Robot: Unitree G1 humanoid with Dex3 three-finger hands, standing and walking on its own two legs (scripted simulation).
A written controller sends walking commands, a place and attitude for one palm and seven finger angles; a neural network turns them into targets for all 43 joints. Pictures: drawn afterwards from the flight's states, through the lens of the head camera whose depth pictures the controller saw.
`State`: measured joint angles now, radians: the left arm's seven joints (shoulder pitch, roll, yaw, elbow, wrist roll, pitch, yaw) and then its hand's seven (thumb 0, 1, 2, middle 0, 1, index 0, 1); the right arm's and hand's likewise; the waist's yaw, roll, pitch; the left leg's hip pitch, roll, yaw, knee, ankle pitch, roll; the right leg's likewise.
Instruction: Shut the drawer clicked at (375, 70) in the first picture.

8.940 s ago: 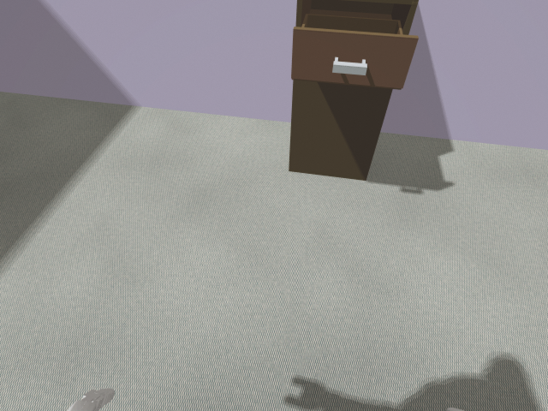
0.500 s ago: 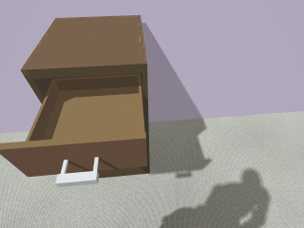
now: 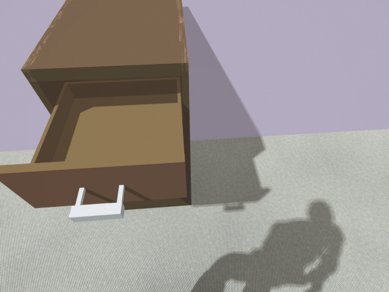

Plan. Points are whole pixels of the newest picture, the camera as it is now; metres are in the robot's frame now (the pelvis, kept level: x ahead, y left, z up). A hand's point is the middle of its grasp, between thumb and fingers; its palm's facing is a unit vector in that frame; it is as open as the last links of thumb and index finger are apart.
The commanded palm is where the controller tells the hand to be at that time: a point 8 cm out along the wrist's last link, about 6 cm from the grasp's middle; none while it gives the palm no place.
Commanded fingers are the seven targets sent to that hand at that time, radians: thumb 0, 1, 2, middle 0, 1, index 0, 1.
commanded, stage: shuffle to correct the standing spot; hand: left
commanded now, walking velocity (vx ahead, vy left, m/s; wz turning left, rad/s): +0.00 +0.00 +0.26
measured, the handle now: (99, 201) +0.29 +0.22 +0.00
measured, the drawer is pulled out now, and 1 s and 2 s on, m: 0.28 0.28 0.28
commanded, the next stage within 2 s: come to a stop and stand still in 0.02 s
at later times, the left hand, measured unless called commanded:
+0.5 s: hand out of the picture -0.09 +0.11 -0.16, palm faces +0.20 -0.96 -0.20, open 7.3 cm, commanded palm none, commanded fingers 0.00 0.90 0.90 -0.20 -0.30 -0.20 -0.30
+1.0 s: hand out of the picture -0.04 +0.16 -0.17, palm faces +0.11 -0.98 -0.18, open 7.3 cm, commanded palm none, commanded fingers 0.00 0.90 0.90 -0.20 -0.30 -0.20 -0.30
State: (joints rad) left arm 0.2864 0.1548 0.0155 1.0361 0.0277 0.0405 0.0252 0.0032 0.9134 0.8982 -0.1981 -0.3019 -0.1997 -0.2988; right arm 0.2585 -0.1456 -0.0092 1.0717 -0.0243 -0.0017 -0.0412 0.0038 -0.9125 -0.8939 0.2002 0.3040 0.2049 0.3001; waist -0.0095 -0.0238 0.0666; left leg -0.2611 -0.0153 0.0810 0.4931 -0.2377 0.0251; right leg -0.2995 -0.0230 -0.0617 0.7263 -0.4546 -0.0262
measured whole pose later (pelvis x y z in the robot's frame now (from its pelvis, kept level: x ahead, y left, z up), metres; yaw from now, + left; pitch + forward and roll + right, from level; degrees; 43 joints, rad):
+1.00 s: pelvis -0.02 -0.01 +0.01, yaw +4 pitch -1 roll +1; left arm 0.30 0.14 0.00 1.11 0.02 -0.01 0.03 0.01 0.93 0.90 -0.20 -0.30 -0.20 -0.30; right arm 0.32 -0.14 0.03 1.14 -0.01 -0.01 -0.03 0.00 -0.92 -0.89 0.20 0.30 0.20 0.30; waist 0.01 0.00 0.01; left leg -0.14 -0.01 0.08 0.41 -0.25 0.03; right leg -0.18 -0.03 -0.09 0.45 -0.25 -0.01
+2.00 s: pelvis -0.03 +0.00 +0.00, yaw +5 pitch -1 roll +1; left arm 0.41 0.12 -0.01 1.12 0.03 -0.01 0.02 0.00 0.91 0.90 -0.20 -0.30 -0.20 -0.30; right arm 0.36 -0.13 0.00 1.13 -0.02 0.00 -0.01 0.00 -0.91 -0.89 0.20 0.30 0.20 0.30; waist 0.00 -0.01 0.00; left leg -0.17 -0.03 0.08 0.48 -0.29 0.05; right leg -0.22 -0.04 -0.06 0.52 -0.27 -0.01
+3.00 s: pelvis -0.09 +0.01 +0.00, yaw +5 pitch -2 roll +0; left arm 0.35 0.16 0.00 1.01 0.03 0.02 0.03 0.00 0.91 0.90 -0.20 -0.30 -0.20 -0.30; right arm 0.30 -0.18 -0.01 1.03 -0.03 0.04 0.00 0.00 -0.91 -0.89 0.20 0.30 0.20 0.30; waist -0.01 0.01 0.03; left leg -0.29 -0.03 0.07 0.50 -0.21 0.06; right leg -0.31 -0.02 -0.02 0.53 -0.27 -0.01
